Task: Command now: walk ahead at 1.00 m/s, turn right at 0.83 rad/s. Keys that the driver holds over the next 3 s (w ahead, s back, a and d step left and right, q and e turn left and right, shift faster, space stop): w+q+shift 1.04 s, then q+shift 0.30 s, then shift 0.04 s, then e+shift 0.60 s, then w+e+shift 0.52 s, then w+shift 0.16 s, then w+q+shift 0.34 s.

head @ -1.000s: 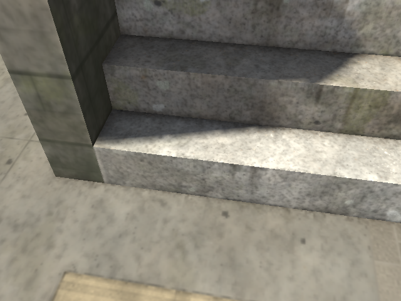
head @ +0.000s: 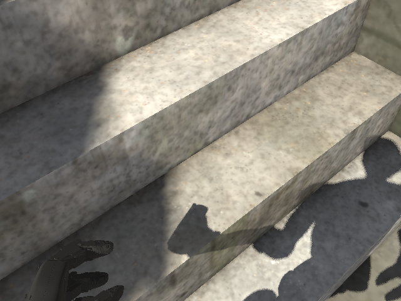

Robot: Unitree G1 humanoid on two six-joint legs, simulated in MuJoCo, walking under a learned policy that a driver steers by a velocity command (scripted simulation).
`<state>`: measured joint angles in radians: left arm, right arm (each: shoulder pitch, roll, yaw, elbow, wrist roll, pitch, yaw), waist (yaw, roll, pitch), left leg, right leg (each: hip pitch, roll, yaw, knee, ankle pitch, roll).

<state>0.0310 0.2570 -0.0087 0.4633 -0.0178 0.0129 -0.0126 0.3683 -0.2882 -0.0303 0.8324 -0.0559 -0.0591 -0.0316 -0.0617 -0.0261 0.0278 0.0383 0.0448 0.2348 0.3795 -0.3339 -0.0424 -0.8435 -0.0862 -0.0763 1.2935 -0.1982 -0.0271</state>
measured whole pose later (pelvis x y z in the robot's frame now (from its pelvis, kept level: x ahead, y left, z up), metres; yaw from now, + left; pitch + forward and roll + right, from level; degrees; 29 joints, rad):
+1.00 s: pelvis +0.23 -0.11 +0.16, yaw +38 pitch +2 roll -3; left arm 0.37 0.20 -0.03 0.72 0.06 -0.03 0.05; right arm 0.13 -0.24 -0.02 0.52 0.01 0.04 0.00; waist -0.01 0.11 -0.08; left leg -0.92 0.02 -0.03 1.98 -0.21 -0.08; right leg -0.41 -0.11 -0.17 0.86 -0.78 0.03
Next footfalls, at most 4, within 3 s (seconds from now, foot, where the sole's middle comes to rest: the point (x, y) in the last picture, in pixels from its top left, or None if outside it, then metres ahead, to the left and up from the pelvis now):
0.08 right None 0.14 -0.09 -0.77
0.46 left None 0.22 0.09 -0.55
0.82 right None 0.36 -0.22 -0.55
1.16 left None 0.14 -0.05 -0.59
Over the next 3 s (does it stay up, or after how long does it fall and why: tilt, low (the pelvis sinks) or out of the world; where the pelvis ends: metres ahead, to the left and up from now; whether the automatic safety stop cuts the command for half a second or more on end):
stays up -0.04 -0.25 -0.01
